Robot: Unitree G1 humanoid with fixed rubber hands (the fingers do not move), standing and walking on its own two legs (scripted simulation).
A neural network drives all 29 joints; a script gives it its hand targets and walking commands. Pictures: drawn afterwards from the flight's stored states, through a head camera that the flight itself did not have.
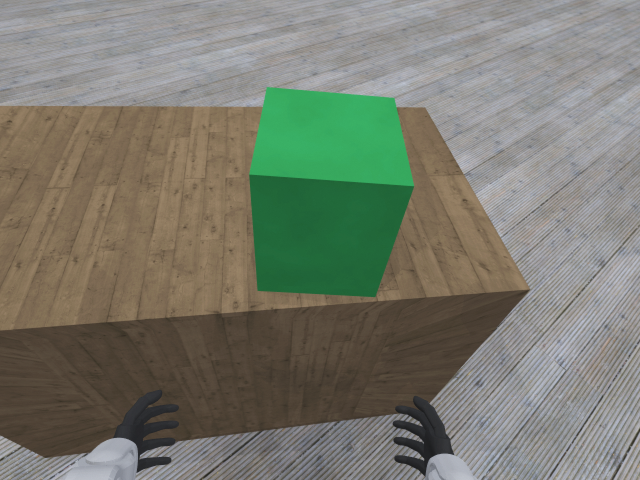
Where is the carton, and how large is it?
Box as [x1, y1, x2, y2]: [249, 87, 413, 296]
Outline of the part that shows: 267,87 249,173 257,289 269,291 375,296 413,188 412,178 394,98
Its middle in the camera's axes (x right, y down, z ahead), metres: +0.00 -0.07 +0.63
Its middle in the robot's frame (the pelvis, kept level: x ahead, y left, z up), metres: +0.52 +0.02 +0.04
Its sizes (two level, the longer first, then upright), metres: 0.210 0.200 0.250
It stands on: a pedestal, 0.69 m high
